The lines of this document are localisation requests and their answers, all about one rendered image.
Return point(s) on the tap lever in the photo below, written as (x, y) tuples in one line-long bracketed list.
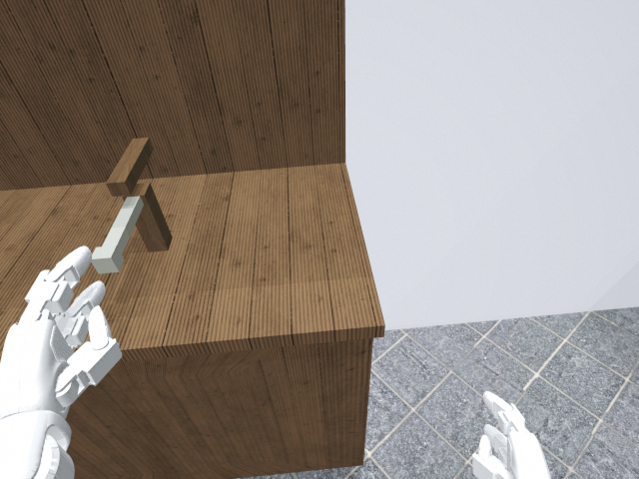
[(108, 257)]

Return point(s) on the robot left forearm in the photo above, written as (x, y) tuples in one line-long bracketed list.
[(33, 445)]

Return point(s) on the robot right hand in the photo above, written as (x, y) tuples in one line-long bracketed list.
[(520, 455)]

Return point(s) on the counter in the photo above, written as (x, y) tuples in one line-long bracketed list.
[(245, 307)]

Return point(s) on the robot left hand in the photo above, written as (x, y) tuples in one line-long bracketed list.
[(41, 344)]

